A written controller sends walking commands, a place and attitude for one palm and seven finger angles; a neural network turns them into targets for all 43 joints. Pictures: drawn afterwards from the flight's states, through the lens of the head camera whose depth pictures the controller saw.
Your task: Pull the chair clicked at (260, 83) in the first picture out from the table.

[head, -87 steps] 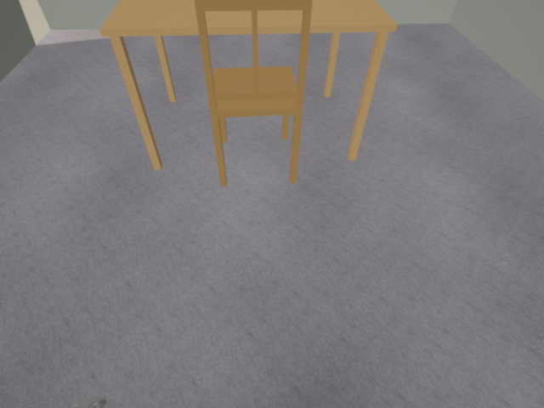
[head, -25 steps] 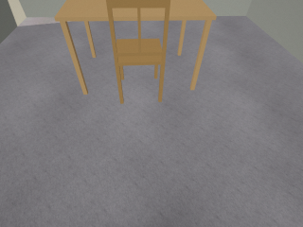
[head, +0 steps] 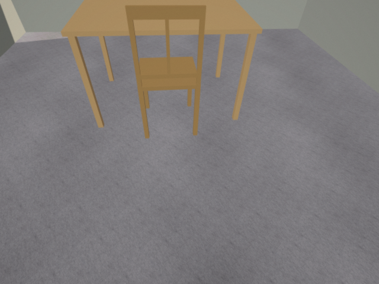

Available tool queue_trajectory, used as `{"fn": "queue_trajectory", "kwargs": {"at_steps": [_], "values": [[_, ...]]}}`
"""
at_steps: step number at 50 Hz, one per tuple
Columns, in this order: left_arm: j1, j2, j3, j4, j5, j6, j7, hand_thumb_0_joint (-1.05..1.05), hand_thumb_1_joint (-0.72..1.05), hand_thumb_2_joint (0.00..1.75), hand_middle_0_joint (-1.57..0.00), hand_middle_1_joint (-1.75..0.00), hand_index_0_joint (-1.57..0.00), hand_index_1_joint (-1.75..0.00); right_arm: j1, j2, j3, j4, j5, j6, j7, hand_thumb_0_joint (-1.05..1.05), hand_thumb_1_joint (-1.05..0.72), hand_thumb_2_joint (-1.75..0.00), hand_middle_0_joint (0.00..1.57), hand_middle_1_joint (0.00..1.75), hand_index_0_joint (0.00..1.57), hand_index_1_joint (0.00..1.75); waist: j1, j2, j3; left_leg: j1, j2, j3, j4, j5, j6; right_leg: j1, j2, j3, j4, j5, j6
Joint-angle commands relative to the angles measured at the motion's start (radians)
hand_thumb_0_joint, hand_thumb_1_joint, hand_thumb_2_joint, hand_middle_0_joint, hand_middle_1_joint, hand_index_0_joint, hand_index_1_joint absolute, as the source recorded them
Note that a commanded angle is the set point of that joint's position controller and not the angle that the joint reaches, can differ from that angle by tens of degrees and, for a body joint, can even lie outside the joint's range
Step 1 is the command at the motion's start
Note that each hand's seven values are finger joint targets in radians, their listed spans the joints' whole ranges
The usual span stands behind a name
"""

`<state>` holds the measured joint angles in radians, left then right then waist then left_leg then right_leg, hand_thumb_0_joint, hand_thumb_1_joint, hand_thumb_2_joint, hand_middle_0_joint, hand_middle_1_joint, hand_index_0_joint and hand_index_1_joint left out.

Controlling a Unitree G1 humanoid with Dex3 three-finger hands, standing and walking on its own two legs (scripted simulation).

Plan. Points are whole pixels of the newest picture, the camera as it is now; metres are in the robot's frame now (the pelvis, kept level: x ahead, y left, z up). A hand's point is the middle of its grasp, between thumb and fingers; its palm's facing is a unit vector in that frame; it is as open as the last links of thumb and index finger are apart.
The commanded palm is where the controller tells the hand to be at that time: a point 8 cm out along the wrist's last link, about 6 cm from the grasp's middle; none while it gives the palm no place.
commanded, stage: walk to a spot facing it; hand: left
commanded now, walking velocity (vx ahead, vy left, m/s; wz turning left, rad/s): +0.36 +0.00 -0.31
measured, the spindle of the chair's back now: (168, 48) +1.32 +0.22 -0.08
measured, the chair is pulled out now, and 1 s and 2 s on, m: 0.00 0.00 0.00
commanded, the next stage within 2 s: turn to face it in 1.26 s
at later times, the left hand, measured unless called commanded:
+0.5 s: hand out of the picture +0.09 +0.13 -0.17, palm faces -0.05 -0.99 -0.14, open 7.4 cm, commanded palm none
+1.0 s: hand (155, 170) +0.51 +0.16 -0.16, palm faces -0.24 -0.96 -0.17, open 7.4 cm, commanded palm none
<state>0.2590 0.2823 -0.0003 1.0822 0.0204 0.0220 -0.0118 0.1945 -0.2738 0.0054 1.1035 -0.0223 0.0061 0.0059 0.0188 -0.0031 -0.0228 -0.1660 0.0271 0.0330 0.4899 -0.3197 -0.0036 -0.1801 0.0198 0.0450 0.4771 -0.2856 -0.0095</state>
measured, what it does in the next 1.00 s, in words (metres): walks ahead, turning right: left foot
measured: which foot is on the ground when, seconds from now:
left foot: down 0.00-0.22, up 0.24-0.60, down 0.62-1.00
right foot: down 0.00-0.62, up 0.64-1.00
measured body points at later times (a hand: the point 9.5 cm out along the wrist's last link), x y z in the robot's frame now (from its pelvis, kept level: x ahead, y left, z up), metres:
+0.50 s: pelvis +0.16 -0.02 +0.00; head +0.18 -0.02 +0.45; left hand +0.09 +0.19 -0.15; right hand +0.20 -0.26 -0.15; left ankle +0.27 +0.10 -0.69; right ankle +0.04 -0.11 -0.74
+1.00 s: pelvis +0.39 +0.00 +0.00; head +0.40 +0.01 +0.45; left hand +0.52 +0.21 -0.15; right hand +0.29 -0.21 -0.14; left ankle +0.36 +0.08 -0.74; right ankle +0.44 -0.17 -0.67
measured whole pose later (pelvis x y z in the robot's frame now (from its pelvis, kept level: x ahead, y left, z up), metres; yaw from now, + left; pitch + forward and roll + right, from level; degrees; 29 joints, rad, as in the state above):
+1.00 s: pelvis +0.39 +0.00 +0.00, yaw -17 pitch +0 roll +0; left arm 0.19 0.19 0.08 1.00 0.04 0.02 -0.03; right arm 0.38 -0.15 -0.05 1.10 -0.02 -0.08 -0.02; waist -0.01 -0.04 0.02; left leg -0.06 0.01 0.29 0.35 -0.28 0.05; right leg -0.62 -0.13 -0.05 0.96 -0.12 0.02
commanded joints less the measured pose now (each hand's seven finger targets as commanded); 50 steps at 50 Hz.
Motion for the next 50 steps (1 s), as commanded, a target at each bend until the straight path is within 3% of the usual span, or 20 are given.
{"fn": "queue_trajectory", "kwargs": {"at_steps": [1,3,5,7,9,10,11,12,13,15,18,26,29,30,31,32,33,35,38,50], "values": [[0.042,0.096,0.042,-0.062,0.002,-0.028,-0.003,0.0,0.9,0.9,-0.2,-0.3,-0.2,-0.3,0.066,-0.132,-0.044,-0.047,0.0,-0.036,-0.013,0.0,-0.9,-0.9,0.2,0.3,0.2,0.3,-0.025,0.034,0.152,-0.053,0.121,-0.123,-0.109,-0.239,0.066,-0.183,-0.056,0.115,-0.02,-0.23,-0.069],[0.037,0.061,0.044,-0.083,0.002,-0.037,-0.007,0.0,0.9,0.9,-0.2,-0.3,-0.2,-0.3,0.126,-0.157,-0.06,-0.042,0.004,-0.043,-0.016,0.0,-0.9,-0.9,0.2,0.3,0.2,0.3,-0.044,0.14,0.157,0.014,0.215,-0.237,-0.191,-0.287,0.119,-0.28,0.002,0.022,0.15,-0.188,-0.05],[-0.015,0.013,0.04,-0.115,0.002,-0.051,-0.008,0.0,0.9,0.9,-0.2,-0.3,-0.2,-0.3,0.195,-0.149,-0.072,-0.027,0.004,-0.056,-0.022,0.0,-0.9,-0.9,0.2,0.3,0.2,0.3,-0.068,0.195,0.183,0.135,0.321,-0.309,-0.243,-0.087,0.193,-0.417,-0.017,-0.072,0.294,-0.185,-0.024],[-0.036,-0.009,0.046,-0.125,0.0,-0.062,-0.009,0.0,0.9,0.9,-0.2,-0.3,-0.2,-0.3,0.22,-0.112,-0.068,-0.013,-0.002,-0.063,-0.025,0.0,-0.9,-0.9,0.2,0.3,0.2,0.3,-0.065,0.156,0.183,0.125,0.33,-0.232,-0.188,0.177,0.195,-0.374,-0.061,-0.087,0.268,-0.219,-0.022],[0.129,-0.033,0.055,-0.063,0.003,-0.068,-0.014,0.0,0.9,0.9,-0.2,-0.3,-0.2,-0.3,0.151,-0.094,-0.061,-0.02,-0.001,-0.063,-0.027,0.0,-0.9,-0.9,0.2,0.3,0.2,0.3,0.028,0.086,0.115,-0.041,0.239,-0.052,0.005,0.215,0.112,-0.043,-0.036,-0.134,0.055,-0.052,-0.037],[0.291,0.022,0.07,-0.006,0.007,-0.077,-0.007,0.0,0.9,0.9,-0.2,-0.3,-0.2,-0.3,0.111,-0.054,-0.056,-0.037,0.009,-0.068,-0.022,0.0,-0.9,-0.9,0.2,0.3,0.2,0.3,0.098,-0.086,0.054,-0.229,0.131,0.071,0.288,0.208,0.055,0.199,-0.121,0.046,-0.055,-0.036,-0.082],[0.452,0.125,0.095,0.039,0.001,-0.089,0.012,0.0,0.9,0.9,-0.2,-0.3,-0.2,-0.3,0.045,0.008,-0.042,-0.096,0.016,-0.084,-0.012,0.0,-0.9,-0.9,0.2,0.3,0.2,0.3,0.136,-0.374,0.043,-0.502,0.01,0.158,0.573,-0.172,0.009,0.342,-0.38,0.471,-0.223,0.072,-0.188],[0.476,0.11,0.086,0.058,-0.01,-0.091,0.023,0.0,0.9,0.9,-0.2,-0.3,-0.2,-0.3,-0.037,-0.026,-0.051,-0.115,0.009,-0.084,-0.012,0.0,-0.9,-0.9,0.2,0.3,0.2,0.3,0.146,-0.249,0.073,-0.557,0.04,0.036,0.673,-0.226,0.017,0.309,-0.401,0.542,-0.24,0.181,-0.232],[0.432,0.075,0.077,0.05,-0.006,-0.088,0.031,0.0,0.9,0.9,-0.2,-0.3,-0.2,-0.3,-0.074,0.0,-0.055,-0.117,0.009,-0.082,-0.012,0.0,-0.9,-0.9,0.2,0.3,0.2,0.3,0.118,-0.11,0.131,-0.608,0.071,0.017,0.737,-0.178,0.014,0.27,-0.407,0.497,-0.221,0.243,-0.259],[0.338,0.015,0.059,0.025,0.005,-0.09,0.038,0.0,0.9,0.9,-0.2,-0.3,-0.2,-0.3,-0.045,0.035,-0.055,-0.097,0.0,-0.072,-0.006,0.0,-0.9,-0.9,0.2,0.3,0.2,0.3,0.057,-0.032,0.166,-0.596,0.111,0.005,0.711,-0.074,-0.002,0.187,-0.351,0.338,-0.222,0.247,-0.231],[0.278,-0.015,0.052,0.017,0.008,-0.102,0.04,0.0,0.9,0.9,-0.2,-0.3,-0.2,-0.3,0.006,0.067,-0.062,-0.08,0.001,-0.051,0.007,0.0,-0.9,-0.9,0.2,0.3,0.2,0.3,0.0,-0.081,0.139,-0.523,0.11,0.04,0.606,0.019,-0.025,0.116,-0.278,0.18,-0.256,0.285,-0.19],[0.271,-0.012,0.058,0.042,0.004,-0.104,0.043,0.0,0.9,0.9,-0.2,-0.3,-0.2,-0.3,-0.129,0.081,-0.059,-0.157,0.012,-0.062,0.028,0.0,-0.9,-0.9,0.2,0.3,0.2,0.3,0.008,-0.13,0.191,-0.322,0.056,0.106,0.236,0.173,0.01,0.052,-0.216,0.06,-0.269,0.433,-0.129],[0.227,0.015,0.07,0.034,0.002,-0.102,0.042,0.0,0.9,0.9,-0.2,-0.3,-0.2,-0.3,0.077,0.031,-0.075,-0.1,0.002,-0.072,0.007,0.0,-0.9,-0.9,0.2,0.3,0.2,0.3,-0.099,-0.097,0.083,-0.025,-0.005,0.132,0.111,0.176,0.038,0.046,-0.183,0.002,0.001,0.65,-0.104],[0.23,-0.006,0.072,0.025,-0.002,-0.102,0.039,0.0,0.9,0.9,-0.2,-0.3,-0.2,-0.3,0.233,-0.021,-0.088,-0.055,-0.006,-0.076,-0.006,0.0,-0.9,-0.9,0.2,0.3,0.2,0.3,-0.157,-0.03,-0.02,0.192,0.045,0.071,0.076,0.184,0.056,-0.031,-0.15,-0.01,0.218,0.578,-0.082],[0.303,-0.057,0.073,0.01,-0.016,-0.095,0.028,0.0,0.9,0.9,-0.2,-0.3,-0.2,-0.3,0.351,-0.135,-0.112,-0.032,-0.023,-0.079,-0.018,0.0,-0.9,-0.9,0.2,0.3,0.2,0.3,-0.166,0.221,-0.173,0.414,0.305,-0.292,-0.005,0.123,0.144,-0.228,-0.02,-0.098,0.549,0.161,-0.041],[0.273,-0.085,0.065,-0.023,-0.016,-0.103,0.021,0.0,0.9,0.9,-0.2,-0.3,-0.2,-0.3,0.379,-0.176,-0.117,-0.028,-0.012,-0.071,-0.018,0.0,-0.9,-0.9,0.2,0.3,0.2,0.3,-0.145,0.281,-0.17,0.374,0.466,-0.55,-0.195,0.054,0.225,-0.346,0.041,-0.059,0.817,-0.263,-0.044],[0.223,-0.08,0.057,-0.038,-0.011,-0.091,0.027,0.0,0.9,0.9,-0.2,-0.3,-0.2,-0.3,0.278,-0.148,-0.111,-0.049,0.001,-0.065,-0.024,0.0,-0.9,-0.9,0.2,0.3,0.2,0.3,-0.118,0.229,-0.109,0.237,0.489,-0.577,-0.267,-0.159,0.227,-0.407,-0.026,-0.003,0.946,-0.236,-0.051],[0.129,-0.086,0.066,-0.042,0.007,-0.077,0.008,0.0,0.9,0.9,-0.2,-0.3,-0.2,-0.3,0.123,-0.008,-0.079,-0.085,-0.003,-0.078,-0.021,0.0,-0.9,-0.9,0.2,0.3,0.2,0.3,-0.053,0.099,0.117,-0.049,0.377,-0.334,-0.31,-0.212,0.154,-0.435,-0.11,-0.01,0.916,-0.057,-0.042],[0.194,-0.124,0.068,-0.019,0.015,-0.04,-0.001,0.0,0.9,0.9,-0.2,-0.3,-0.2,-0.3,0.097,0.046,-0.063,-0.076,-0.002,-0.101,-0.027,0.0,-0.9,-0.9,0.2,0.3,0.2,0.3,0.016,0.099,0.093,-0.164,0.284,-0.089,-0.308,-0.025,0.107,-0.332,-0.129,-0.027,0.812,0.026,-0.02],[-0.17,-0.096,0.073,-0.163,0.016,-0.02,-0.026,0.0,0.9,0.9,-0.2,-0.3,-0.2,-0.3,0.301,0.018,-0.068,-0.02,0.0,-0.107,-0.032,0.0,-0.9,-0.9,0.2,0.3,0.2,0.3,-0.067,0.073,0.169,0.138,0.299,0.113,-0.315,0.357,0.138,-0.521,-0.156,-0.124,0.364,0.165,0.021]]}}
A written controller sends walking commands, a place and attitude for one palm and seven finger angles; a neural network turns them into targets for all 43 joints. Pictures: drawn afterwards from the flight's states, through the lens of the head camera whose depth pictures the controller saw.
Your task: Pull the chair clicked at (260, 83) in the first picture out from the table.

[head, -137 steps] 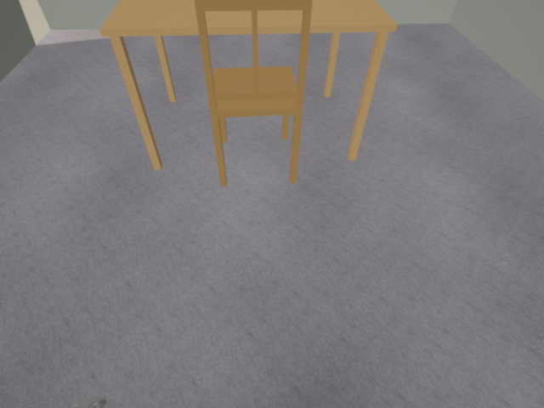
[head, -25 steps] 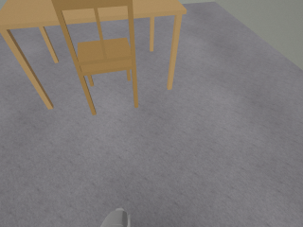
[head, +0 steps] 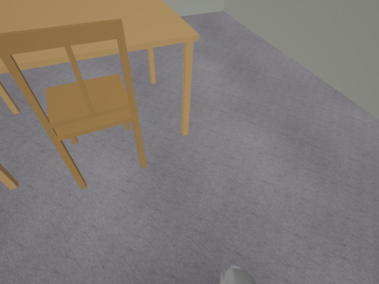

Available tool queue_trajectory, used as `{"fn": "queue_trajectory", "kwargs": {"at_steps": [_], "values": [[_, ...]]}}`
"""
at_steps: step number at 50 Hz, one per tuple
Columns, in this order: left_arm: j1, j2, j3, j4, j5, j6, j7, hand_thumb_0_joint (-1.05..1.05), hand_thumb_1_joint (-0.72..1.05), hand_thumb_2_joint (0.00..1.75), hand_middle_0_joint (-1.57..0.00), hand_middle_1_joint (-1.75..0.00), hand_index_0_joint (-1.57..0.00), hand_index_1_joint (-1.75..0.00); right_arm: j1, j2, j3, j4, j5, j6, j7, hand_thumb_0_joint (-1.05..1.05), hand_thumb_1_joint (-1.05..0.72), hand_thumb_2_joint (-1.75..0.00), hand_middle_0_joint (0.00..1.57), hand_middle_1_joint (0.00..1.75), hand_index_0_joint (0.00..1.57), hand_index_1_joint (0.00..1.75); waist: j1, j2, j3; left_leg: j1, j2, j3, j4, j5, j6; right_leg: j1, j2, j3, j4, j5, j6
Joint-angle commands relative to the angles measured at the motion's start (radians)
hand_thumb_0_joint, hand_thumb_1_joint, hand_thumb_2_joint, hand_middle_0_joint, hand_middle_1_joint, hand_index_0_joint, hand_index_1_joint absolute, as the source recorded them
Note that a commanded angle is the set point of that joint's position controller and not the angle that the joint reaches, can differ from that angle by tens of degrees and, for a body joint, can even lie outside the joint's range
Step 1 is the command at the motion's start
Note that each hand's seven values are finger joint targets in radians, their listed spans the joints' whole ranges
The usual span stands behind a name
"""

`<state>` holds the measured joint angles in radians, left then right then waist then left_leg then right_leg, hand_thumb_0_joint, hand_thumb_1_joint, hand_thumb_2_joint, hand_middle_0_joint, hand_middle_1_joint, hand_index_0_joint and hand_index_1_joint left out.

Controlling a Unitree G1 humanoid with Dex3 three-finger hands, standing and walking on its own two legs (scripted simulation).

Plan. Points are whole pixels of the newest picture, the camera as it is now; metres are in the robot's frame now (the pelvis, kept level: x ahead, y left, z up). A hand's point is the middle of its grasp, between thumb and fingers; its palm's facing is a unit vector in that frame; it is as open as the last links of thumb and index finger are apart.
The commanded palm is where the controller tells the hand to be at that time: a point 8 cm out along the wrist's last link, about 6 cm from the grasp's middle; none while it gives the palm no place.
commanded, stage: walk to a spot facing it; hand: left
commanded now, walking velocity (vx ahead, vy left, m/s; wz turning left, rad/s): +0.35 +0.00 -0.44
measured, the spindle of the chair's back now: (80, 82) +0.83 +0.48 -0.08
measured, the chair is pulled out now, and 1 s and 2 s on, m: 0.00 0.00 0.00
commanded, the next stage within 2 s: turn to face it in 0.26 s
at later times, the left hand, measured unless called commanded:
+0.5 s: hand (149, 226) +0.30 +0.13 -0.17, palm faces -0.10 -0.97 -0.22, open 7.2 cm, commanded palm none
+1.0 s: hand (133, 198) +0.38 +0.19 -0.17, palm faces +0.20 -0.95 -0.24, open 7.4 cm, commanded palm none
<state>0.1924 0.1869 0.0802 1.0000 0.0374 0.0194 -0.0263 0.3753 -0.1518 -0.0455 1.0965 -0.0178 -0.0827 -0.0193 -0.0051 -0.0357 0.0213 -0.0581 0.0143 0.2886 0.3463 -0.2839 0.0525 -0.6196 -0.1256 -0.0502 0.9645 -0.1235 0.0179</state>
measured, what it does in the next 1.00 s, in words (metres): walks ahead: right foot, then left foot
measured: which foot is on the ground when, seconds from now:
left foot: down 0.00-0.22, up 0.24-0.62, down 0.64-1.00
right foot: up 0.00-0.20, down 0.22-0.64, up 0.66-1.00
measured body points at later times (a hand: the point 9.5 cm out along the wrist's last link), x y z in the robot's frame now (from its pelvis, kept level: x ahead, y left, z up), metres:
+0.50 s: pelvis +0.23 -0.06 +0.00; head +0.24 -0.06 +0.44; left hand +0.30 +0.18 -0.16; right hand +0.24 -0.30 -0.16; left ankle +0.29 +0.08 -0.69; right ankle +0.20 -0.13 -0.74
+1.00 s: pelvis +0.33 -0.03 +0.00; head +0.36 -0.01 +0.45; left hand +0.37 +0.24 -0.15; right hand +0.43 -0.26 -0.14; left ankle +0.37 +0.05 -0.74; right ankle +0.35 -0.21 -0.68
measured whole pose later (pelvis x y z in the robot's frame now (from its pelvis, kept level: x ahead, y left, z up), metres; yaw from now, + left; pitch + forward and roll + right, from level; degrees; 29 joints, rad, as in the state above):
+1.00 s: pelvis +0.33 -0.03 +0.00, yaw +9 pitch +1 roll -2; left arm 0.17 0.23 0.09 0.94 0.02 0.05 0.02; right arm 0.20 -0.18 -0.05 0.94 -0.02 0.03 0.01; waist -0.02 0.00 0.05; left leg -0.33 -0.05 -0.02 0.47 -0.16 0.08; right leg -0.47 -0.08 0.00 0.97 -0.39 0.10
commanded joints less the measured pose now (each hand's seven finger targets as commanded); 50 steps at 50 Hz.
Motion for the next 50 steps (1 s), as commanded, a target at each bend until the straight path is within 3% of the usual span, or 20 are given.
{"fn": "queue_trajectory", "kwargs": {"at_steps": [1,6,8,9,10,11,12,13,15,18,23,27,30,31,32,33,34,37,41,50], "values": [[-0.135,-0.003,-0.01,-0.089,-0.003,-0.019,-0.012,0.0,0.9,0.9,-0.2,-0.3,-0.2,-0.3,0.139,-0.107,-0.016,-0.005,-0.007,-0.016,-0.008,0.0,-0.9,-0.9,0.2,0.3,0.2,0.3,-0.055,0.102,0.127,0.05,0.315,-0.135,-0.16,0.352,0.081,-0.069,0.0,-0.04,-0.159,-0.012,-0.013],[-0.169,0.005,-0.011,-0.111,-0.008,-0.03,-0.012,0.0,0.9,0.9,-0.2,-0.3,-0.2,-0.3,0.154,-0.127,-0.017,0.009,-0.016,-0.001,-0.009,0.0,-0.9,-0.9,0.2,0.3,0.2,0.3,-0.047,0.14,0.117,0.122,0.334,-0.06,-0.054,0.585,0.063,0.032,0.059,-0.096,-0.292,-0.107,-0.063],[-0.039,0.032,-0.004,-0.078,-0.006,-0.044,-0.007,0.0,0.9,0.9,-0.2,-0.3,-0.2,-0.3,0.141,-0.148,-0.02,0.003,-0.011,0.004,-0.007,0.0,-0.9,-0.9,0.2,0.3,0.2,0.3,0.013,0.113,0.022,0.114,0.322,-0.026,0.151,0.858,0.043,0.245,0.131,-0.145,-0.357,-0.139,-0.099],[0.114,0.06,0.007,-0.03,-0.001,-0.055,-0.003,0.0,0.9,0.9,-0.2,-0.3,-0.2,-0.3,0.106,-0.162,-0.022,-0.007,-0.004,0.005,-0.004,0.0,-0.9,-0.9,0.2,0.3,0.2,0.3,0.091,0.115,-0.061,0.037,0.284,0.015,0.347,0.851,0.007,0.462,0.153,-0.16,-0.421,-0.058,-0.112],[0.249,0.158,0.033,0.005,0.002,-0.068,0.007,0.0,0.9,0.9,-0.2,-0.3,-0.2,-0.3,0.114,-0.13,-0.017,-0.026,0.011,0.004,0.009,0.0,-0.9,-0.9,0.2,0.3,0.2,0.3,0.142,-0.011,-0.179,-0.23,0.23,0.029,0.633,0.562,-0.037,0.776,-0.016,0.042,-0.45,-0.027,-0.178],[0.346,0.265,0.055,0.023,-0.015,-0.072,0.019,0.0,0.9,0.9,-0.2,-0.3,-0.2,-0.3,0.111,-0.065,-0.005,-0.065,0.021,-0.003,0.006,0.0,-0.9,-0.9,0.2,0.3,0.2,0.3,0.139,-0.189,-0.29,-0.53,0.055,-0.028,0.986,-0.27,-0.093,0.982,-0.317,0.538,-0.541,0.225,-0.322],[0.321,0.286,0.057,0.019,-0.033,-0.068,0.027,0.0,0.9,0.9,-0.2,-0.3,-0.2,-0.3,0.013,-0.097,-0.012,-0.085,0.021,0.001,0.003,0.0,-0.9,-0.9,0.2,0.3,0.2,0.3,0.151,-0.108,-0.291,-0.564,0.084,-0.195,1.083,-0.276,-0.069,0.889,-0.322,0.556,-0.621,0.192,-0.341],[0.229,0.231,0.044,-0.005,-0.032,-0.062,0.033,0.0,0.9,0.9,-0.2,-0.3,-0.2,-0.3,-0.04,-0.09,-0.022,-0.102,0.015,0.004,0.002,0.0,-0.9,-0.9,0.2,0.3,0.2,0.3,0.112,-0.019,-0.172,-0.602,0.111,-0.237,1.107,-0.182,-0.063,0.772,-0.289,0.478,-0.641,0.16,-0.312],[0.116,0.132,0.008,-0.015,-0.026,-0.078,0.041,0.0,0.9,0.9,-0.2,-0.3,-0.2,-0.3,-0.035,-0.061,-0.013,-0.077,-0.005,0.026,0.004,0.0,-0.9,-0.9,0.2,0.3,0.2,0.3,0.032,0.019,-0.024,-0.537,0.171,-0.257,0.979,-0.065,-0.071,0.5,-0.197,0.259,-0.671,0.234,-0.227],[0.07,0.091,-0.009,-0.004,-0.015,-0.094,0.046,0.0,0.9,0.9,-0.2,-0.3,-0.2,-0.3,0.071,-0.024,-0.008,-0.035,-0.009,0.056,0.008,0.0,-0.9,-0.9,0.2,0.3,0.2,0.3,-0.046,-0.034,-0.03,-0.438,0.156,-0.233,0.82,-0.034,-0.092,0.382,-0.126,0.106,-0.686,0.313,-0.195],[0.083,0.081,-0.021,0.013,-0.017,-0.095,0.048,0.0,0.9,0.9,-0.2,-0.3,-0.2,-0.3,-0.022,-0.009,0.003,-0.06,0.0,0.068,0.018,0.0,-0.9,-0.9,0.2,0.3,0.2,0.3,-0.034,-0.068,-0.02,-0.427,0.128,-0.216,0.566,0.043,-0.095,0.43,-0.117,-0.006,-0.673,0.415,-0.17],[0.114,0.105,-0.021,0.026,-0.017,-0.075,0.053,0.0,0.9,0.9,-0.2,-0.3,-0.2,-0.3,-0.154,-0.037,0.007,-0.103,0.003,0.065,0.026,0.0,-0.9,-0.9,0.2,0.3,0.2,0.3,0.009,-0.092,0.04,-0.381,0.086,-0.176,0.406,0.07,-0.075,0.471,-0.141,-0.043,-0.635,0.432,-0.132],[0.104,0.129,-0.008,0.011,-0.019,-0.056,0.061,0.0,0.9,0.9,-0.2,-0.3,-0.2,-0.3,-0.108,-0.087,-0.005,-0.11,-0.005,0.071,0.028,0.0,-0.9,-0.9,0.2,0.3,0.2,0.3,-0.027,-0.04,0.021,-0.238,0.063,-0.171,0.26,0.137,-0.055,0.479,-0.146,-0.089,-0.454,0.424,-0.087],[0.112,0.135,-0.004,0.001,-0.024,-0.048,0.061,0.0,0.9,0.9,-0.2,-0.3,-0.2,-0.3,-0.029,-0.137,-0.018,-0.102,-0.01,0.071,0.026,0.0,-0.9,-0.9,0.2,0.3,0.2,0.3,-0.059,0.061,-0.042,-0.1,0.082,-0.213,0.192,0.357,-0.032,0.427,-0.112,-0.125,-0.284,0.317,-0.048],[0.152,0.1,-0.002,-0.025,-0.041,-0.041,0.058,0.0,0.9,0.9,-0.2,-0.3,-0.2,-0.3,0.027,-0.233,-0.037,-0.113,-0.021,0.068,0.02,0.0,-0.9,-0.9,0.2,0.3,0.2,0.3,-0.064,0.298,-0.112,0.062,0.295,-0.51,0.136,0.725,0.092,0.226,0.01,-0.169,-0.041,-0.064,0.024],[0.132,0.092,-0.016,-0.065,-0.036,-0.037,0.059,0.0,0.9,0.9,-0.2,-0.3,-0.2,-0.3,0.069,-0.296,-0.041,-0.116,-0.006,0.077,0.014,0.0,-0.9,-0.9,0.2,0.3,0.2,0.3,-0.07,0.38,-0.144,0.036,0.438,-0.722,0.032,0.804,0.209,0.171,0.086,-0.087,0.219,-0.578,0.039],[0.088,0.101,-0.009,-0.068,-0.031,-0.025,0.063,0.0,0.9,0.9,-0.2,-0.3,-0.2,-0.3,0.023,-0.287,-0.045,-0.116,-0.002,0.079,0.005,0.0,-0.9,-0.9,0.2,0.3,0.2,0.3,-0.066,0.263,-0.155,0.007,0.421,-0.733,-0.004,0.574,0.214,0.106,0.068,0.018,0.3,-0.535,0.03],[0.057,0.091,0.007,-0.068,-0.02,-0.016,0.046,0.0,0.9,0.9,-0.2,-0.3,-0.2,-0.3,-0.158,-0.208,-0.031,-0.184,-0.005,0.076,0.002,0.0,-0.9,-0.9,0.2,0.3,0.2,0.3,-0.002,0.143,-0.036,-0.179,0.275,-0.559,-0.055,0.233,0.129,0.087,0.014,0.047,0.257,-0.325,0.042],[0.085,0.087,0.014,-0.069,-0.018,0.004,0.045,0.0,0.9,0.9,-0.2,-0.3,-0.2,-0.3,-0.173,-0.213,-0.04,-0.205,-0.001,0.073,0.006,0.0,-0.9,-0.9,0.2,0.3,0.2,0.3,0.007,0.137,-0.082,-0.179,0.219,-0.504,-0.071,0.22,0.116,0.127,0.022,0.035,0.152,-0.259,0.064],[-0.034,0.101,0.016,-0.157,-0.022,0.006,0.05,0.0,0.9,0.9,-0.2,-0.3,-0.2,-0.3,-0.123,-0.243,-0.072,-0.214,-0.007,0.093,0.011,0.0,-0.9,-0.9,0.2,0.3,0.2,0.3,-0.036,0.17,-0.086,-0.092,0.201,-0.622,-0.023,0.267,0.141,0.107,0.062,0.049,-0.041,-0.296,0.077]]}}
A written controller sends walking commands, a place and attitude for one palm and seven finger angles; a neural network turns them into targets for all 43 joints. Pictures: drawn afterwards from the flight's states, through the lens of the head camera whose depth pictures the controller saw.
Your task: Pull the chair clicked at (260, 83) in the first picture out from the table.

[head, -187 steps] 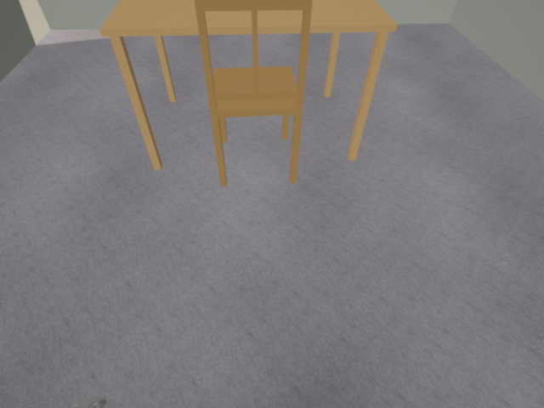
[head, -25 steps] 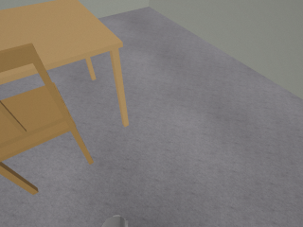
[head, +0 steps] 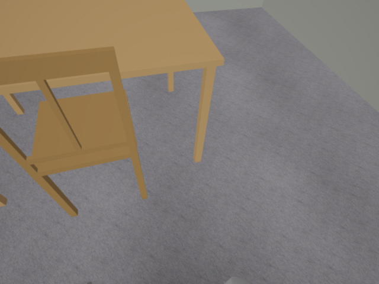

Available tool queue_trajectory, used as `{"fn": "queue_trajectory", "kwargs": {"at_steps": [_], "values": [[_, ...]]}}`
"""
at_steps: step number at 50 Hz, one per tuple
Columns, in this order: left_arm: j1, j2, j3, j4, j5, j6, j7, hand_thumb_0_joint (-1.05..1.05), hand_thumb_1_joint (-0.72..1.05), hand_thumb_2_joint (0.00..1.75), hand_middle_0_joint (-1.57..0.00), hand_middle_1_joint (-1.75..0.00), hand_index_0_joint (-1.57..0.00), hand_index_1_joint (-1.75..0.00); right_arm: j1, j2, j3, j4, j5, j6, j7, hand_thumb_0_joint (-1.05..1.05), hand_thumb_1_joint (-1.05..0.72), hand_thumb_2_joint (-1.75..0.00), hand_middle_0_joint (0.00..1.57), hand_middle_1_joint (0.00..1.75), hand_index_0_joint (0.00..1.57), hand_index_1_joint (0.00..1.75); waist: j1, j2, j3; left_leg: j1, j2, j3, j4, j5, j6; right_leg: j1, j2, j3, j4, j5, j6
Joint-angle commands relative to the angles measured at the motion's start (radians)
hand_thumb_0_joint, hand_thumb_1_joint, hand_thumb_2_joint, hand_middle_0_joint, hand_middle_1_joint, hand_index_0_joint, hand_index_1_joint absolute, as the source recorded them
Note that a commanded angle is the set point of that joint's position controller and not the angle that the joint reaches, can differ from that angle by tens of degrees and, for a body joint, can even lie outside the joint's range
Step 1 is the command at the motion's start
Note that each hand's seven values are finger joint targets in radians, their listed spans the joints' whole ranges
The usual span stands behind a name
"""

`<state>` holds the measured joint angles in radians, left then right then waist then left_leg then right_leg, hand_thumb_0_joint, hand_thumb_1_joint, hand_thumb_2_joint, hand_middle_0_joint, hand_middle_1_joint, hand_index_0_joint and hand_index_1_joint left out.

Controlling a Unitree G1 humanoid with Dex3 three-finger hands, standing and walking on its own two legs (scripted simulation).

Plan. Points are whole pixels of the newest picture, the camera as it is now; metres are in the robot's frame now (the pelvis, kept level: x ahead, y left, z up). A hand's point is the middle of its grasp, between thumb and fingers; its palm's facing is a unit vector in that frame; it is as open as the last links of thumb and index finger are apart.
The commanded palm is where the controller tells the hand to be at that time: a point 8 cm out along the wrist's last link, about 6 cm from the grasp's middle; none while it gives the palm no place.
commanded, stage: turn to face it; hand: left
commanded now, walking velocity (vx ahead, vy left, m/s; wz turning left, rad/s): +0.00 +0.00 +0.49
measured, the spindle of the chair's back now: (62, 119) +0.57 +0.43 -0.08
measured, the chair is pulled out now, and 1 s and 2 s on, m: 0.00 0.00 0.00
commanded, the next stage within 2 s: take the last steps up to it in 0.36 s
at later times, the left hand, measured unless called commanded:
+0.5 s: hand out of the picture +0.01 +0.13 -0.15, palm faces +0.28 -0.92 -0.26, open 7.4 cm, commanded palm none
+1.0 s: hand out of the picture +0.03 +0.20 -0.18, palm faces +0.38 -0.91 -0.18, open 7.4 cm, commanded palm none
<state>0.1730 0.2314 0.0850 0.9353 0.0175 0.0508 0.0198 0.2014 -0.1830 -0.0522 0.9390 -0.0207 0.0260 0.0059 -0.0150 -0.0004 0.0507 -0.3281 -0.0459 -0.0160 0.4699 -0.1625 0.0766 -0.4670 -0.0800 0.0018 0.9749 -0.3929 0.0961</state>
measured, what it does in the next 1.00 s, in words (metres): steps on the spot, turning left: right foot, then left foot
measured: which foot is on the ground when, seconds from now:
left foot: down 0.00-0.20, up 0.22-0.66, down 0.68-1.00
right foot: up 0.00-0.18, down 0.20-0.68, up 0.70-1.00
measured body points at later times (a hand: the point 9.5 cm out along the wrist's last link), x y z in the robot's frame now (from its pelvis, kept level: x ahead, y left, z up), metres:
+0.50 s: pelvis +0.01 -0.07 +0.00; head +0.05 -0.08 +0.45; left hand +0.00 +0.18 -0.13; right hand +0.14 -0.30 -0.16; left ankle -0.06 +0.08 -0.67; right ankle +0.02 -0.16 -0.74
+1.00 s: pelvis +0.07 +0.02 +0.00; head +0.07 +0.03 +0.45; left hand +0.01 +0.25 -0.16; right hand +0.12 -0.21 -0.15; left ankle -0.06 +0.05 -0.74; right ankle +0.19 -0.09 -0.69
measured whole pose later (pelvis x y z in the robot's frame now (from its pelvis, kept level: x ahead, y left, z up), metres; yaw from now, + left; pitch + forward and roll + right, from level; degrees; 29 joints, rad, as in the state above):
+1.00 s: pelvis +0.07 +0.02 +0.00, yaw +20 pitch -1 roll +0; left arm 0.26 0.20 0.04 1.04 0.02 0.02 -0.02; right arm 0.38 -0.16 -0.01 1.09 -0.01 -0.04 -0.02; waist 0.01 -0.03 0.03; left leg 0.06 -0.06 0.06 0.28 -0.32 0.07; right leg -0.54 -0.11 -0.07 0.91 -0.25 0.02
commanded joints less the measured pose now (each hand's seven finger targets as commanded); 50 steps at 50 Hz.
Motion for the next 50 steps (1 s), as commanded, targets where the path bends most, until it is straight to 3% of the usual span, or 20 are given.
{"fn": "queue_trajectory", "kwargs": {"at_steps": [1,5,7,8,9,10,11,13,15,23,28,31,32,33,34,35,38,40,43,50], "values": [[-0.021,0.057,0.009,-0.099,-0.003,-0.025,0.005,0.0,0.9,0.9,-0.2,-0.3,-0.2,-0.3,0.051,-0.214,-0.067,-0.058,-0.005,-0.013,-0.015,0.0,-0.9,-0.9,0.2,0.3,0.2,0.3,-0.027,0.149,-0.113,0.171,0.257,-0.331,-0.138,0.163,0.118,-0.028,0.024,-0.002,-0.079,-0.037,-0.004],[0.01,0.06,0.001,-0.113,-0.011,-0.032,0.01,0.0,0.9,0.9,-0.2,-0.3,-0.2,-0.3,0.03,-0.223,-0.07,-0.076,-0.007,-0.004,-0.014,0.0,-0.9,-0.9,0.2,0.3,0.2,0.3,-0.012,0.161,-0.134,0.129,0.234,-0.372,-0.088,0.284,0.109,0.11,0.068,-0.004,-0.248,-0.036,-0.025],[0.075,0.073,0.002,-0.102,-0.014,-0.038,0.016,0.0,0.9,0.9,-0.2,-0.3,-0.2,-0.3,-0.002,-0.214,-0.069,-0.088,0.0,0.0,-0.01,0.0,-0.9,-0.9,0.2,0.3,0.2,0.3,0.026,0.145,-0.138,0.027,0.2,-0.36,-0.041,0.227,0.069,0.271,0.071,-0.005,-0.435,0.093,-0.035],[0.114,0.106,0.005,-0.099,-0.01,-0.047,0.02,0.0,0.9,0.9,-0.2,-0.3,-0.2,-0.3,-0.016,-0.191,-0.066,-0.096,0.008,0.0,-0.006,0.0,-0.9,-0.9,0.2,0.3,0.2,0.3,0.05,0.068,-0.14,-0.067,0.154,-0.322,0.034,0.135,0.021,0.393,0.024,0.033,-0.597,0.178,-0.045],[0.125,0.188,0.02,-0.105,0.007,-0.059,0.026,0.0,0.9,0.9,-0.2,-0.3,-0.2,-0.3,0.01,-0.123,-0.056,-0.11,0.018,-0.002,-0.001,0.0,-0.9,-0.9,0.2,0.3,0.2,0.3,0.045,-0.2,-0.136,-0.254,0.022,-0.159,0.237,-0.15,-0.067,0.51,-0.225,0.278,-0.725,0.191,-0.124],[0.089,0.239,0.018,-0.127,0.008,-0.054,0.02,0.0,0.9,0.9,-0.2,-0.3,-0.2,-0.3,0.013,-0.123,-0.057,-0.127,0.006,-0.002,-0.004,0.0,-0.9,-0.9,0.2,0.3,0.2,0.3,0.036,-0.278,-0.102,-0.285,-0.041,-0.046,0.457,-0.404,-0.107,0.382,-0.412,0.389,-0.724,0.32,-0.229],[0.061,0.2,0.018,-0.138,0.001,-0.058,0.024,0.0,0.9,0.9,-0.2,-0.3,-0.2,-0.3,-0.004,-0.158,-0.063,-0.11,-0.006,0.016,-0.003,0.0,-0.9,-0.9,0.2,0.3,0.2,0.3,0.032,-0.23,-0.07,-0.246,0.009,-0.092,0.599,-0.382,-0.1,0.267,-0.374,0.343,-0.723,0.328,-0.245],[-0.031,0.14,0.001,-0.146,-0.001,-0.058,0.023,0.0,0.9,0.9,-0.2,-0.3,-0.2,-0.3,0.02,-0.143,-0.063,-0.072,-0.003,0.03,0.007,0.0,-0.9,-0.9,0.2,0.3,0.2,0.3,-0.022,-0.134,0.004,-0.239,0.045,-0.066,0.736,-0.26,-0.112,0.191,-0.264,0.184,-0.689,0.372,-0.223],[-0.014,0.111,-0.009,-0.135,0.001,-0.068,0.019,0.0,0.9,0.9,-0.2,-0.3,-0.2,-0.3,0.034,-0.127,-0.051,-0.053,-0.003,0.028,0.01,0.0,-0.9,-0.9,0.2,0.3,0.2,0.3,-0.02,-0.15,-0.002,-0.24,0.053,-0.032,0.747,-0.2,-0.131,0.255,-0.209,0.073,-0.647,0.515,-0.21],[0.178,0.148,-0.004,-0.046,0.012,-0.064,0.017,0.0,0.9,0.9,-0.2,-0.3,-0.2,-0.3,-0.105,-0.105,-0.02,-0.053,0.009,0.026,0.002,0.0,-0.9,-0.9,0.2,0.3,0.2,0.3,0.065,-0.181,-0.062,-0.159,0.051,0.042,0.455,-0.306,-0.138,0.437,-0.231,0.032,-0.588,0.783,-0.25],[0.221,0.171,0.006,0.016,0.017,-0.072,0.007,0.0,0.9,0.9,-0.2,-0.3,-0.2,-0.3,-0.126,-0.102,-0.004,-0.055,0.008,0.002,0.011,0.0,-0.9,-0.9,0.2,0.3,0.2,0.3,0.084,-0.205,-0.069,-0.072,0.057,0.071,0.261,-0.328,-0.098,0.445,-0.282,0.086,-0.646,0.453,-0.258],[0.175,0.168,0.006,0.038,0.009,-0.071,-0.002,0.0,0.9,0.9,-0.2,-0.3,-0.2,-0.3,-0.024,-0.098,0.002,-0.018,0.004,-0.02,0.009,0.0,-0.9,-0.9,0.2,0.3,0.2,0.3,0.024,-0.163,-0.058,0.163,0.044,0.117,-0.005,-0.19,-0.07,0.283,-0.235,0.023,-0.607,0.189,-0.206],[0.151,0.142,-0.002,0.035,0.001,-0.066,-0.007,0.0,0.9,0.9,-0.2,-0.3,-0.2,-0.3,0.045,-0.129,-0.004,0.004,0.003,-0.03,0.004,0.0,-0.9,-0.9,0.2,0.3,0.2,0.3,-0.013,-0.078,-0.062,0.317,0.071,0.083,-0.111,-0.148,-0.05,0.161,-0.178,-0.046,-0.514,0.09,-0.159],[0.148,0.081,-0.011,0.012,-0.002,-0.061,-0.017,0.0,0.9,0.9,-0.2,-0.3,-0.2,-0.3,0.127,-0.227,-0.028,0.02,-0.008,-0.033,-0.002,0.0,-0.9,-0.9,0.2,0.3,0.2,0.3,-0.051,0.177,-0.081,0.475,0.28,-0.196,-0.172,-0.237,0.028,-0.066,-0.059,-0.148,-0.273,-0.065,-0.103],[0.092,0.04,-0.029,-0.032,0.007,-0.063,-0.02,0.0,0.9,0.9,-0.2,-0.3,-0.2,-0.3,0.207,-0.29,-0.037,0.033,-0.01,-0.027,-0.006,0.0,-0.9,-0.9,0.2,0.3,0.2,0.3,-0.081,0.305,-0.015,0.454,0.435,-0.404,-0.27,-0.251,0.131,-0.235,0.011,-0.166,-0.06,-0.218,-0.08],[0.021,0.065,-0.028,-0.038,0.017,-0.06,-0.016,0.0,0.9,0.9,-0.2,-0.3,-0.2,-0.3,0.203,-0.253,-0.029,0.049,-0.006,-0.029,-0.016,0.0,-0.9,-0.9,0.2,0.3,0.2,0.3,-0.095,0.229,0.039,0.354,0.427,-0.405,-0.309,-0.323,0.156,-0.252,-0.013,-0.076,0.046,-0.197,-0.092],[0.091,0.062,-0.027,0.029,0.011,-0.068,-0.037,0.0,0.9,0.9,-0.2,-0.3,-0.2,-0.3,0.086,-0.146,0.006,0.026,0.005,-0.054,-0.027,0.0,-0.9,-0.9,0.2,0.3,0.2,0.3,-0.005,0.136,0.083,0.272,0.31,-0.215,-0.303,-0.13,0.128,-0.204,-0.051,-0.034,0.122,0.024,-0.093],[0.131,0.047,-0.034,0.056,0.01,-0.064,-0.037,0.0,0.9,0.9,-0.2,-0.3,-0.2,-0.3,0.102,-0.138,0.008,0.036,0.008,-0.071,-0.028,0.0,-0.9,-0.9,0.2,0.3,0.2,0.3,0.014,0.106,0.068,0.279,0.273,-0.133,-0.292,0.085,0.124,-0.176,-0.046,-0.047,0.118,0.084,-0.077],[0.112,0.041,-0.036,0.055,0.008,-0.062,-0.034,0.0,0.9,0.9,-0.2,-0.3,-0.2,-0.3,0.159,-0.121,0.007,0.069,0.013,-0.086,-0.031,0.0,-0.9,-0.9,0.2,0.3,0.2,0.3,0.015,0.069,0.07,0.316,0.268,-0.102,-0.289,0.261,0.138,-0.193,-0.044,-0.054,0.086,0.124,-0.066],[-0.034,0.004,-0.041,0.005,-0.001,-0.068,-0.035,0.0,0.9,0.9,-0.2,-0.3,-0.2,-0.3,0.247,-0.118,0.005,0.142,0.003,-0.094,-0.039,0.0,-0.9,-0.9,0.2,0.3,0.2,0.3,-0.01,0.097,0.11,0.355,0.279,-0.05,-0.255,0.383,0.126,-0.154,-0.026,-0.086,-0.184,0.154,-0.092]]}}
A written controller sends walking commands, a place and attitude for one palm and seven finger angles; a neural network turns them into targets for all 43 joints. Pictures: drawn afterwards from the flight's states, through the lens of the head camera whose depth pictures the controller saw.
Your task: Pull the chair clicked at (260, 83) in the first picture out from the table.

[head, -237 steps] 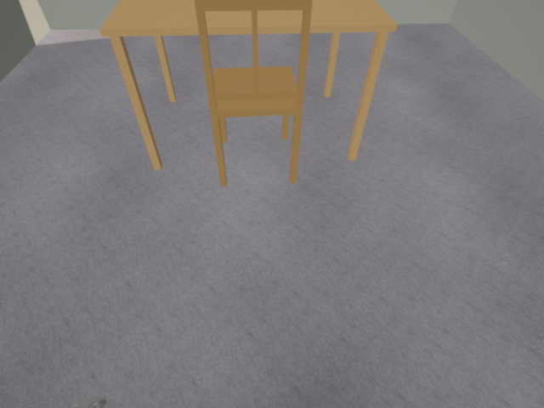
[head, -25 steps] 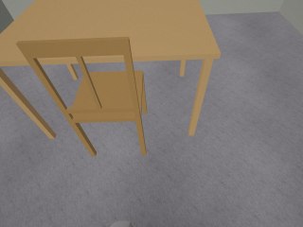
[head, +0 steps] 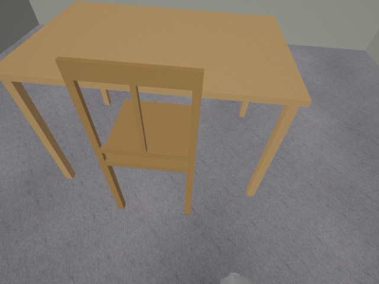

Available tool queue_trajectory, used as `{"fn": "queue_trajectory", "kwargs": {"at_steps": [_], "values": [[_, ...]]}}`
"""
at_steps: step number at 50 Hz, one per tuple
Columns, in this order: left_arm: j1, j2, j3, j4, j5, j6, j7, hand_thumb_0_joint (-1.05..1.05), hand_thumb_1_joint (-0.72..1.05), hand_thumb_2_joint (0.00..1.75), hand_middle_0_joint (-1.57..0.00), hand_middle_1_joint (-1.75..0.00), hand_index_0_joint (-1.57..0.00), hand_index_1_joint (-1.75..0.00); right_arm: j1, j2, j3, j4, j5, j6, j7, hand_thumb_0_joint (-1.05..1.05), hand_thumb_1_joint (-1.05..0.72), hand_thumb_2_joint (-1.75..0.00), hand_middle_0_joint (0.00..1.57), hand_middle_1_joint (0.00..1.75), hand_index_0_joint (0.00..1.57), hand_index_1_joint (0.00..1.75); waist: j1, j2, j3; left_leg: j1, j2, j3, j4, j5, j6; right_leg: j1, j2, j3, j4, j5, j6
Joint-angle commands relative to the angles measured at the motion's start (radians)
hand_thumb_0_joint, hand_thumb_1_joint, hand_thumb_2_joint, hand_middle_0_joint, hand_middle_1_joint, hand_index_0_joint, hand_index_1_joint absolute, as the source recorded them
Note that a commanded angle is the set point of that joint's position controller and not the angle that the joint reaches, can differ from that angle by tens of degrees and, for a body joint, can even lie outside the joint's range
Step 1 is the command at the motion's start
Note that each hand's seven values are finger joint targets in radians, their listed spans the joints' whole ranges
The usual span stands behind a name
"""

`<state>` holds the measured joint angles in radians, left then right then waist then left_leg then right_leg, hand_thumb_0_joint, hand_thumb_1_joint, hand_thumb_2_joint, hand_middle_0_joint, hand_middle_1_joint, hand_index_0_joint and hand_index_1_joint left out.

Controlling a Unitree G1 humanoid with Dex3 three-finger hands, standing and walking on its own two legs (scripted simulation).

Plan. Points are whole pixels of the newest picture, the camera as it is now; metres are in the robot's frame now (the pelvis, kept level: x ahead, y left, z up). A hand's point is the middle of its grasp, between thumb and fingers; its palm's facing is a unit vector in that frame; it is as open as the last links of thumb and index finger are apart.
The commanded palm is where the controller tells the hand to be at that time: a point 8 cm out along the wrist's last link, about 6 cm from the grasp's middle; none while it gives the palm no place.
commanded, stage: take the last steps up to it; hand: left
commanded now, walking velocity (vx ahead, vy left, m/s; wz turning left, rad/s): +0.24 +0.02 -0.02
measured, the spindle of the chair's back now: (139, 122) +0.61 +0.22 -0.08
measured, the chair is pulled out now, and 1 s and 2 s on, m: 0.00 0.00 0.00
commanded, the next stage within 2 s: come to a stop and stand still in 0.22 s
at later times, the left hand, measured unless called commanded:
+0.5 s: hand (123, 272) +0.18 +0.18 -0.18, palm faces +0.06 -0.98 -0.18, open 7.3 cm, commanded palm none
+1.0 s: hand out of the picture +0.13 +0.17 -0.16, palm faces +0.01 -0.96 -0.26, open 7.4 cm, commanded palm none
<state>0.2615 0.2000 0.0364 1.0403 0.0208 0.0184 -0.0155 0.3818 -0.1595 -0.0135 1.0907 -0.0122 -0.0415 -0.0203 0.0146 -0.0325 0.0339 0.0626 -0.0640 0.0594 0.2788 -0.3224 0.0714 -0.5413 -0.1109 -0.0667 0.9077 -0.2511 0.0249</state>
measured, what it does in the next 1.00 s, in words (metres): walks ahead: right foot, then left foot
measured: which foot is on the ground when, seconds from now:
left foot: down 0.00-0.16, up 0.18-0.48, down 0.50-0.94, up 0.96-1.00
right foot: up 0.00-0.12, down 0.14-0.54, up 0.56-0.92, down 0.94-1.00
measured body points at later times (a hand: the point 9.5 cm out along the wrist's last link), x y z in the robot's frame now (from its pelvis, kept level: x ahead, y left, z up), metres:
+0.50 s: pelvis +0.15 +0.00 -0.01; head +0.16 +0.01 +0.44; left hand +0.18 +0.23 -0.16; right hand +0.18 -0.24 -0.16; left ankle +0.21 +0.12 -0.74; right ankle +0.15 -0.12 -0.74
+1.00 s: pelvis +0.11 -0.03 +0.00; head +0.10 -0.05 +0.45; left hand +0.13 +0.22 -0.14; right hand +0.15 -0.26 -0.16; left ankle +0.19 +0.11 -0.72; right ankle +0.06 -0.14 -0.74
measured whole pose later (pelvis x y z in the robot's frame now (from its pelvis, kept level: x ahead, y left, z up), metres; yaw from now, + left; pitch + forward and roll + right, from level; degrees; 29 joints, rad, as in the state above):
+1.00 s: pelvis +0.11 -0.03 +0.00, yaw -3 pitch -1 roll +1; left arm 0.29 0.18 0.03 1.05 0.02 0.03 0.03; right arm 0.19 -0.18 -0.06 1.05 -0.02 0.07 -0.01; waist 0.01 0.03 0.00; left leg -0.40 0.04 0.05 0.61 -0.31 -0.02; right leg -0.16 -0.04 -0.05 0.49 -0.33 -0.01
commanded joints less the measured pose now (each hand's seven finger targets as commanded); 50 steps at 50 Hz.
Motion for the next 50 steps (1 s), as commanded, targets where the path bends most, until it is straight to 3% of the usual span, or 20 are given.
{"fn": "queue_trajectory", "kwargs": {"at_steps": [1,3,6,7,8,9,11,15,20,23,25,27,30,34,42,44,45,47,48,50], "values": [[-0.139,0.032,0.008,-0.107,-0.005,-0.039,0.001,0.0,0.9,0.9,-0.2,-0.3,-0.2,-0.3,0.077,-0.141,-0.034,0.0,-0.008,-0.026,-0.013,0.0,-0.9,-0.9,0.2,0.3,0.2,0.3,-0.046,0.131,0.13,-0.043,0.3,-0.123,-0.045,0.572,0.124,-0.049,0.012,-0.021,-0.154,0.009,-0.033],[-0.128,0.035,0.012,-0.108,-0.007,-0.045,0.005,0.0,0.9,0.9,-0.2,-0.3,-0.2,-0.3,0.084,-0.137,-0.033,0.018,-0.01,-0.024,-0.015,0.0,-0.9,-0.9,0.2,0.3,0.2,0.3,-0.034,0.122,0.131,-0.075,0.306,-0.121,0.003,0.663,0.113,0.049,0.041,-0.034,-0.214,-0.015,-0.058],[0.142,0.073,0.031,-0.028,0.001,-0.064,0.013,0.0,0.9,0.9,-0.2,-0.3,-0.2,-0.3,0.059,-0.149,-0.034,0.025,0.002,-0.025,-0.014,0.0,-0.9,-0.9,0.2,0.3,0.2,0.3,0.089,0.068,0.01,-0.186,0.233,-0.048,0.318,0.737,0.051,0.433,0.089,-0.052,-0.36,0.107,-0.088],[0.264,0.142,0.05,0.007,0.008,-0.08,0.023,0.0,0.9,0.9,-0.2,-0.3,-0.2,-0.3,0.091,-0.115,-0.033,0.019,0.011,-0.03,-0.007,0.0,-0.9,-0.9,0.2,0.3,0.2,0.3,0.122,-0.068,-0.103,-0.357,0.148,-0.006,0.586,0.495,0.01,0.655,-0.082,0.173,-0.399,0.2,-0.159],[0.316,0.219,0.064,0.015,-0.002,-0.081,0.03,0.0,0.9,0.9,-0.2,-0.3,-0.2,-0.3,0.158,-0.071,-0.032,-0.003,0.018,-0.03,-0.006,0.0,-0.9,-0.9,0.2,0.3,0.2,0.3,0.089,-0.224,-0.194,-0.533,0.02,0.019,0.911,-0.209,-0.027,0.755,-0.361,0.55,-0.554,0.374,-0.284],[0.254,0.223,0.066,0.002,-0.018,-0.076,0.031,0.0,0.9,0.9,-0.2,-0.3,-0.2,-0.3,0.106,-0.089,-0.037,-0.003,0.016,-0.018,-0.006,0.0,-0.9,-0.9,0.2,0.3,0.2,0.3,0.088,-0.16,-0.189,-0.53,0.063,-0.09,1.027,-0.238,-0.015,0.627,-0.364,0.581,-0.639,0.178,-0.309],[0.067,0.125,0.045,-0.046,-0.014,-0.071,0.039,0.0,0.9,0.9,-0.2,-0.3,-0.2,-0.3,0.01,-0.063,-0.038,-0.026,-0.001,-0.004,0.005,0.0,-0.9,-0.9,0.2,0.3,0.2,0.3,0.03,0.002,0.014,-0.589,0.144,-0.107,1.029,-0.085,-0.017,0.355,-0.287,0.407,-0.698,-0.041,-0.26],[-0.001,0.053,0.02,-0.045,0.0,-0.083,0.044,0.0,0.9,0.9,-0.2,-0.3,-0.2,-0.3,0.084,0.003,-0.028,-0.003,-0.011,0.03,0.012,0.0,-0.9,-0.9,0.2,0.3,0.2,0.3,-0.052,-0.057,0.017,-0.467,0.17,-0.045,0.785,-0.024,-0.066,0.186,-0.181,0.115,-0.708,0.192,-0.195],[0.003,0.078,0.019,-0.028,-0.001,-0.06,0.047,0.0,0.9,0.9,-0.2,-0.3,-0.2,-0.3,0.015,0.021,-0.01,-0.017,0.0,0.034,0.005,0.0,-0.9,-0.9,0.2,0.3,0.2,0.3,-0.023,-0.08,-0.033,-0.381,0.126,0.004,0.446,0.031,-0.108,0.283,-0.123,0.052,-0.614,0.456,-0.178],[-0.006,0.089,0.02,-0.016,-0.006,-0.037,0.054,0.0,0.9,0.9,-0.2,-0.3,-0.2,-0.3,-0.011,-0.007,-0.021,-0.009,0.007,0.038,-0.002,0.0,-0.9,-0.9,0.2,0.3,0.2,0.3,-0.031,-0.118,-0.022,-0.269,0.125,0.006,0.238,0.186,-0.114,0.274,-0.097,0.025,-0.52,0.4,-0.132],[0.032,0.055,0.016,-0.023,-0.013,-0.017,0.058,0.0,0.9,0.9,-0.2,-0.3,-0.2,-0.3,-0.02,-0.082,-0.033,-0.023,0.002,0.027,-0.003,0.0,-0.9,-0.9,0.2,0.3,0.2,0.3,-0.015,0.082,-0.013,-0.212,0.236,-0.101,0.134,0.533,-0.07,0.228,-0.018,0.008,-0.403,0.176,-0.057],[0.074,0.028,0.011,-0.02,-0.017,0.006,0.063,0.0,0.9,0.9,-0.2,-0.3,-0.2,-0.3,-0.083,-0.148,-0.042,-0.05,-0.004,0.034,-0.015,0.0,-0.9,-0.9,0.2,0.3,0.2,0.3,-0.001,0.291,0.0,-0.306,0.398,-0.26,0.016,0.653,0.047,0.264,0.072,-0.043,-0.247,-0.18,-0.005],[0.078,0.048,0.017,-0.009,-0.011,0.019,0.063,0.0,0.9,0.9,-0.2,-0.3,-0.2,-0.3,-0.142,-0.162,-0.05,-0.074,-0.011,0.042,-0.036,0.0,-0.9,-0.9,0.2,0.3,0.2,0.3,-0.003,0.21,-0.048,-0.253,0.428,-0.252,0.047,0.767,0.131,0.179,0.073,0.071,0.081,-0.322,-0.009],[0.063,0.061,0.034,-0.033,-0.007,0.031,0.054,0.0,0.9,0.9,-0.2,-0.3,-0.2,-0.3,-0.162,-0.179,-0.065,-0.103,-0.008,0.052,-0.038,0.0,-0.9,-0.9,0.2,0.3,0.2,0.3,-0.02,0.141,-0.115,-0.168,0.402,-0.164,0.084,0.757,0.119,0.092,0.089,0.094,0.223,-0.248,0.015],[0.08,0.028,0.018,-0.041,-0.004,0.034,0.039,0.0,0.9,0.9,-0.2,-0.3,-0.2,-0.3,-0.186,-0.19,-0.079,-0.109,-0.017,0.065,-0.013,0.0,-0.9,-0.9,0.2,0.3,0.2,0.3,-0.034,0.239,-0.097,-0.284,0.354,-0.201,-0.044,0.039,0.07,0.277,0.084,0.012,-0.198,-0.255,-0.008],[0.192,0.017,0.014,0.009,-0.007,0.022,0.039,0.0,0.9,0.9,-0.2,-0.3,-0.2,-0.3,-0.219,-0.181,-0.078,-0.105,-0.014,0.073,-0.004,0.0,-0.9,-0.9,0.2,0.3,0.2,0.3,0.019,0.21,-0.08,-0.393,0.29,-0.154,-0.055,-0.171,0.008,0.446,0.105,-0.04,-0.43,-0.117,-0.022],[0.231,0.038,0.013,0.03,0.001,0.015,0.042,0.0,0.9,0.9,-0.2,-0.3,-0.2,-0.3,-0.216,-0.14,-0.073,-0.104,-0.008,0.076,0.001,0.0,-0.9,-0.9,0.2,0.3,0.2,0.3,0.028,0.126,-0.042,-0.459,0.216,-0.1,0.007,-0.227,-0.04,0.495,0.085,-0.021,-0.569,-0.091,-0.026],[0.123,0.152,0.015,-0.012,0.009,0.001,0.048,0.0,0.9,0.9,-0.2,-0.3,-0.2,-0.3,-0.224,-0.037,-0.048,-0.133,0.001,0.086,0.015,0.0,-0.9,-0.9,0.2,0.3,0.2,0.3,0.003,-0.185,0.089,-0.507,0.085,-0.002,0.3,-0.135,-0.112,0.224,-0.227,0.385,-0.861,-0.533,-0.139],[0.064,0.171,0.025,-0.037,0.005,-0.007,0.053,0.0,0.9,0.9,-0.2,-0.3,-0.2,-0.3,-0.267,-0.071,-0.054,-0.142,-0.007,0.096,0.017,0.0,-0.9,-0.9,0.2,0.3,0.2,0.3,0.019,-0.217,0.131,-0.467,0.099,-0.047,0.434,-0.101,-0.098,0.071,-0.263,0.469,-0.923,-0.591,-0.16],[-0.046,0.139,0.021,-0.053,0.001,-0.022,0.054,0.0,0.9,0.9,-0.2,-0.3,-0.2,-0.3,-0.171,-0.089,-0.059,-0.094,-0.012,0.091,0.024,0.0,-0.9,-0.9,0.2,0.3,0.2,0.3,-0.043,-0.152,0.158,-0.485,0.106,-0.077,0.549,-0.003,-0.085,0.102,-0.192,0.344,-0.87,-0.397,-0.147]]}}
